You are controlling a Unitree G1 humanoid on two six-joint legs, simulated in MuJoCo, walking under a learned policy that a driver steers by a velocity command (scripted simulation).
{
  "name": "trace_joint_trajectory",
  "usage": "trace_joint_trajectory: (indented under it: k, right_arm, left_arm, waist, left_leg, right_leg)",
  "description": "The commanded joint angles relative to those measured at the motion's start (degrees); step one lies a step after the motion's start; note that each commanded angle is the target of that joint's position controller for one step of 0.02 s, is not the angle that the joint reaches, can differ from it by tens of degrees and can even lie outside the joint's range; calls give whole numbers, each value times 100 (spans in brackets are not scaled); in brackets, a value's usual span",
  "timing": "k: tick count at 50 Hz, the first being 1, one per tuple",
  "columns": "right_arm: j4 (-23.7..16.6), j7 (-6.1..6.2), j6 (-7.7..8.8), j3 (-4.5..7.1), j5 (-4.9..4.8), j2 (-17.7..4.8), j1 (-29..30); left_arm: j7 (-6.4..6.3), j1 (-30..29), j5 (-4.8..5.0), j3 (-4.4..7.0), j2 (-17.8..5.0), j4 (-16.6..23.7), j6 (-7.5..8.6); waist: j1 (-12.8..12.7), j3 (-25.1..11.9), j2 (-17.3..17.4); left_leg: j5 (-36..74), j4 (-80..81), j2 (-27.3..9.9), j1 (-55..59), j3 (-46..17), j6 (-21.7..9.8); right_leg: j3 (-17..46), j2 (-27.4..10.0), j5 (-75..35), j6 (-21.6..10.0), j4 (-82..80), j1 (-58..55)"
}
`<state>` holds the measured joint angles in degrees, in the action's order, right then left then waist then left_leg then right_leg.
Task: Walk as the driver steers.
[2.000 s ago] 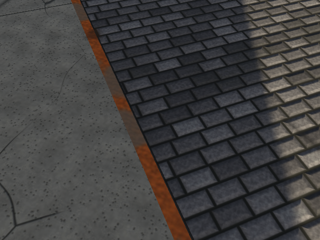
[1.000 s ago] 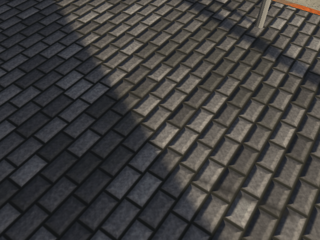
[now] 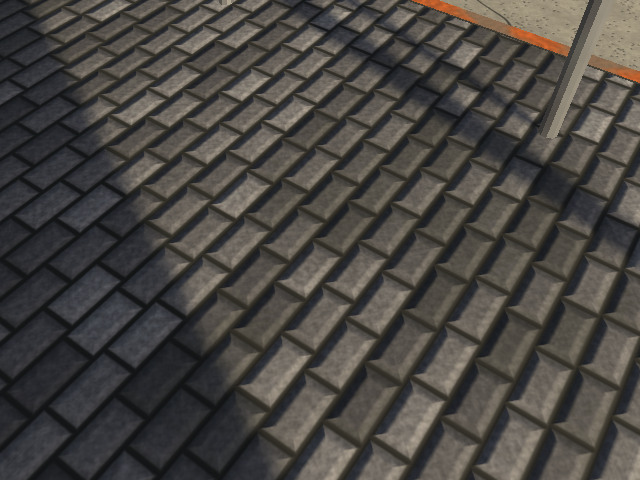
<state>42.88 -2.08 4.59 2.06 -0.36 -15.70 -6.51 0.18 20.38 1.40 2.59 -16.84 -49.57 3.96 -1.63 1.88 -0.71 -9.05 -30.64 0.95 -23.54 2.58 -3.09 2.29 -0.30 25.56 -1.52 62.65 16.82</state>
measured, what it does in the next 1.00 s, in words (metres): walks ahead, turning left: right foot, then left foot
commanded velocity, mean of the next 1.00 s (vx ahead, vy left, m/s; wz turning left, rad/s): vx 0.47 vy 0.00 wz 0.38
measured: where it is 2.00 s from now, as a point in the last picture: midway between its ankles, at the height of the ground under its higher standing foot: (302, 395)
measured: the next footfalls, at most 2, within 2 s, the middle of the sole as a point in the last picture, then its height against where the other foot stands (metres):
right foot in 0.40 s outside the picture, level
left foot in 0.92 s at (250, 414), level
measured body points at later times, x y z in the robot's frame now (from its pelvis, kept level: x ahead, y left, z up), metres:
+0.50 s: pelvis +0.27 -0.05 +0.00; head +0.30 -0.06 +0.45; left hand +0.43 +0.23 -0.08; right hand +0.32 -0.33 -0.13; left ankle +0.12 +0.08 -0.65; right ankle +0.36 -0.15 -0.73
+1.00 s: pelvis +0.49 +0.05 -0.01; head +0.54 +0.09 +0.43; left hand +0.44 +0.35 -0.14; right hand +0.78 -0.11 -0.10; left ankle +0.56 +0.16 -0.73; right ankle +0.40 -0.15 -0.64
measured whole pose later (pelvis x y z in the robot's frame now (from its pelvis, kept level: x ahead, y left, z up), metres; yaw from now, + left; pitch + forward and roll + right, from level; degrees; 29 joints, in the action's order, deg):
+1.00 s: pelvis +0.49 +0.05 -0.01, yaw +26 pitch +1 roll -2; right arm 37.2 -2.1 0.9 4.4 -0.2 -17.6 -5.9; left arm -0.3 11.9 0.5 3.8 -17.6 -49.6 3.3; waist -1.9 5.5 0.6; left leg -9.3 -36.3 2.1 -28.8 2.0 -5.7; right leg -2.5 -2.8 32.0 3.2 65.4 14.1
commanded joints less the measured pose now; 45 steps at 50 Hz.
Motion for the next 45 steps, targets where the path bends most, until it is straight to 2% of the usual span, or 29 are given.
trace_joint_trajectory:
  k: [1, 2, 3, 5, 7, 9, 12, 15, 17, 18, 19, 20, 21, 22, 23, 24, 25, 26, 27, 28, 31, 33, 36, 39, 41, 42, 43, 44, 45]
  right_arm:
    - [-76, 30, 37, 180, 79, -643, -636]
    - [-80, 20, 58, 170, 102, -594, -525]
    - [-53, 14, 91, 180, 83, -600, -506]
    - [45, 37, 145, 221, 54, -732, -584]
    - [151, 90, 137, 255, 48, -833, -743]
    - [235, 137, 96, 267, 1, -876, -930]
    - [381, 198, 27, 308, -66, -1014, -1283]
    - [497, 237, -59, 333, -118, -1045, -1542]
    - [519, 277, -111, 368, -124, -1087, -1532]
    - [518, 288, -138, 386, -117, -1110, -1498]
    - [507, 293, -161, 373, -110, -1068, -1437]
    - [475, 285, -163, 294, -63, -845, -1460]
    - [282, 283, -163, 148, 86, -423, -1490]
    - [117, 271, -62, 46, -86, -29, -2192]
    - [243, 282, -37, 199, -198, -688, -1938]
    - [128, 281, -39, 291, -238, -936, -1464]
    - [117, 301, -65, 297, -204, -851, -1300]
    - [88, 297, -102, 320, -146, -779, -1195]
    - [69, 271, -161, 331, -150, -668, -1252]
    - [47, 251, -222, 323, -164, -560, -1257]
    - [-146, 235, -349, 305, -126, -396, -996]
    - [-255, 200, -357, 291, -108, -363, -775]
    - [-408, 82, -309, 238, -101, -283, -299]
    - [-640, -18, -303, 199, -92, -253, 251]
    - [-789, -70, -320, 209, -94, -310, 465]
    - [-848, -95, -327, 237, -70, -369, 482]
    - [-870, -109, -337, 292, -32, -471, 354]
    - [-823, -111, -348, 373, -9, -613, 1]
    - [-638, -92, -347, 509, -16, -831, -755]
  left_arm:
    - [-25, -449, -44, 189, -706, 614, 152]
    - [-28, -298, -65, 176, -589, 552, 90]
    - [-37, -187, -74, 156, -464, 496, 32]
    - [-63, -332, -106, 134, -367, 548, -35]
    - [-65, -741, -139, 116, -333, 669, -29]
    - [-37, -1205, -162, 85, -254, 794, 26]
    - [41, -1830, -118, 42, -185, 940, 108]
    - [130, -2241, -70, 53, -278, 1075, 182]
    - [160, -2159, -64, 107, -453, 1069, 234]
    - [157, -1986, -60, 140, -539, 1023, 258]
    - [136, -1557, -66, 208, -652, 899, 277]
    - [86, -792, -113, 336, -922, 700, 297]
    - [27, 160, -193, 443, -1337, 599, 279]
    - [59, 289, -195, 507, -1616, 481, 197]
    - [73, 95, -160, 345, -968, 587, 198]
    - [60, -217, -131, 258, -685, 612, 209]
    - [66, -565, -157, 214, -572, 617, 218]
    - [68, -805, -172, 179, -407, 589, 216]
    - [55, -936, -215, 171, -374, 561, 235]
    - [49, -1007, -217, 183, -351, 527, 260]
    - [11, -1005, -210, 258, -521, 388, 316]
    - [-22, -951, -217, 296, -624, 306, 296]
    - [-62, -903, -193, 333, -764, 244, 236]
    - [-84, -646, -125, 383, -907, 131, 152]
    - [-80, -525, -57, 421, -998, 56, 75]
    - [-89, -600, -32, 438, -1052, 56, 22]
    - [-112, -681, -1, 465, -1144, 83, -29]
    - [-139, -743, 47, 493, -1230, 114, -83]
    - [-154, -850, 91, 489, -1222, 157, -129]
  waist:
    - [331, -371, 526]
    - [188, -324, 617]
    - [109, -321, 628]
    - [64, -200, 541]
    - [153, -81, 423]
    - [292, 18, 368]
    - [507, 110, 356]
    - [583, 159, 419]
    - [439, 101, 521]
    - [321, 22, 596]
    - [68, -183, 604]
    - [-265, -740, 476]
    - [-586, -1714, -336]
    - [-192, -2246, -2078]
    - [-364, -1739, -1272]
    - [-364, -1055, -880]
    - [-196, -741, -520]
    - [-81, -450, -507]
    - [59, -349, -664]
    - [112, -282, -665]
    - [165, -69, -394]
    - [125, 14, -305]
    - [-32, 132, -228]
    - [-225, 302, -146]
    - [-241, 371, -169]
    - [-162, 402, -195]
    - [-31, 258, -294]
    - [188, -18, -414]
    - [611, -432, -353]
  left_leg:
    - [-255, 1803, -1587, 1975, -2245, -1017]
    - [12, 1971, -1456, 1622, -2002, -1003]
    - [258, 2103, -1398, 1423, -1797, -1043]
    - [722, 2290, -1384, 1260, -1459, -1129]
    - [981, 2387, -1335, 1341, -1187, -1107]
    - [1059, 2393, -1156, 1324, -979, -980]
    - [868, 2304, -1086, 1373, -909, -885]
    - [672, 1998, -1271, 1729, -1185, -836]
    - [635, 1716, -1412, 1961, -1433, -726]
    - [771, 1508, -1437, 2004, -1519, -672]
    - [1148, 1074, -1302, 1934, -1463, -565]
    - [1321, 85, -943, 1597, -1241, -388]
    - [-92, -1751, -431, 583, -851, -143]
    - [-2538, -3403, 214, -1385, -599, 106]
    - [-2401, -4087, -136, -1904, -1099, 114]
    - [-1854, -4160, -340, -2092, -1027, 81]
    - [-1392, -4038, -563, -1867, -940, 124]
    - [-1086, -3786, -703, -1739, -939, 158]
    - [-876, -3657, -837, -1449, -941, 186]
    - [-778, -3583, -880, -1330, -883, 214]
    - [-370, -3183, -943, -1553, -855, 311]
    - [117, -2615, -937, -1673, -826, 353]
    - [859, -1638, -868, -1470, -543, 307]
    - [942, -1018, -786, -1448, -265, 198]
    - [680, -773, -724, -1481, -150, 71]
    - [463, -637, -620, -1381, -39, -8]
    - [197, -584, -410, -1061, 156, -98]
    - [-14, -563, -159, -543, 338, -206]
    - [294, -228, 120, 405, 444, -362]
  right_leg:
    - [219, -682, -648, -39, 374, 2231]
    - [224, -743, -822, 2, 224, 1894]
    - [186, -756, -912, 48, 97, 1734]
    - [137, -798, -1241, 164, -286, 1859]
    - [124, -823, -1860, 251, -946, 2096]
    - [56, -719, -2498, 286, -1775, 1994]
    - [-56, -454, -3068, 351, -2743, 1642]
    - [52, -329, -2990, 322, -3255, 1512]
    - [138, -290, -2655, 227, -3506, 1233]
    - [95, -251, -2423, 162, -3571, 934]
    - [-8, -187, -2272, 48, -3738, 293]
    - [69, -344, -2260, -158, -3682, -910]
    - [1166, -1462, -2191, -482, -3497, -2529]
    - [3586, -2454, -721, -1230, -4232, -3876]
    - [3574, -2272, 91, -1086, -4545, -3439]
    - [2669, -2100, -96, -868, -4620, -2786]
    - [2070, -1874, -745, -777, -4750, -2150]
    - [1583, -1688, -1212, -760, -4916, -1687]
    - [1190, -1587, -1522, -731, -5078, -1336]
    - [915, -1529, -1747, -766, -5224, -1151]
    - [297, -1577, -2361, -908, -5483, -1002]
    - [-93, -1550, -2592, -915, -5559, -1100]
    - [-692, -1438, -2787, -816, -5585, -1185]
    - [-1001, -1547, -2877, -751, -5527, -1541]
    - [-1128, -1660, -3138, -664, -5345, -1917]
    - [-1241, -1667, -3893, -591, -5060, -2032]
    - [-1344, -1640, -5098, -512, -4617, -2115]
    - [-1410, -1588, -6181, -424, -3974, -2143]
    - [-1516, -1408, -6539, -270, -2949, -1956]
Over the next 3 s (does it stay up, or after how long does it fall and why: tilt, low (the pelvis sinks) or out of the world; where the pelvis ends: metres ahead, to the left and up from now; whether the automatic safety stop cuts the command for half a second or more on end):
stays up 0.64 0.07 0.01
